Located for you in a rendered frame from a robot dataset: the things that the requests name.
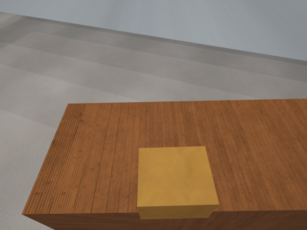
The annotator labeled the carton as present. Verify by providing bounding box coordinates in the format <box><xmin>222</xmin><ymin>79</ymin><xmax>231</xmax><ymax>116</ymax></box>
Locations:
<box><xmin>137</xmin><ymin>146</ymin><xmax>219</xmax><ymax>219</ymax></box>

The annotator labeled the pedestal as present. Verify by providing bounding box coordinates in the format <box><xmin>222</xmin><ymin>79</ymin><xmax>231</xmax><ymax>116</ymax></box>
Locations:
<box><xmin>22</xmin><ymin>99</ymin><xmax>307</xmax><ymax>230</ymax></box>

